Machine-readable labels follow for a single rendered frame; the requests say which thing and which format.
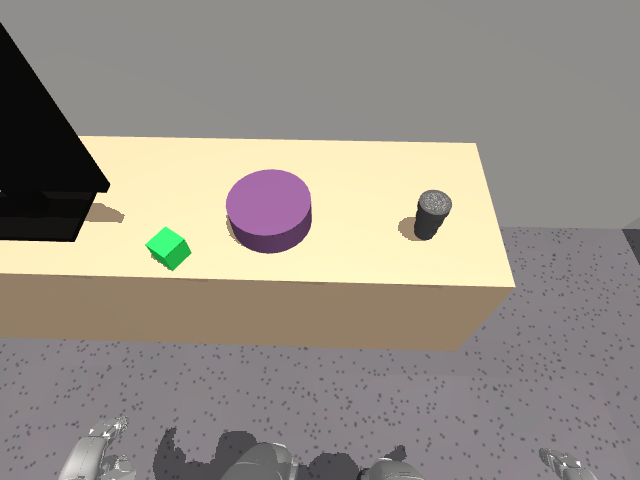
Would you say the left robot hand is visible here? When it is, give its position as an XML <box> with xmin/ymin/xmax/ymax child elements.
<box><xmin>58</xmin><ymin>416</ymin><xmax>137</xmax><ymax>480</ymax></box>

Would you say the right robot hand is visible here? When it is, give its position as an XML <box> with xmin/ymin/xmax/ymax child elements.
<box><xmin>539</xmin><ymin>448</ymin><xmax>597</xmax><ymax>480</ymax></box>

